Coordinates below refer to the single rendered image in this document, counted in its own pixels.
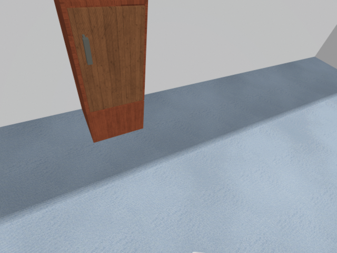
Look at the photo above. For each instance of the handle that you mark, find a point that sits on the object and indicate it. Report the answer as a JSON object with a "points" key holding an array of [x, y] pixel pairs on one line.
{"points": [[87, 50]]}

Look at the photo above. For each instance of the cupboard door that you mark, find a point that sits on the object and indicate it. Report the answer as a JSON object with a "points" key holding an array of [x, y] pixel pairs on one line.
{"points": [[116, 37]]}

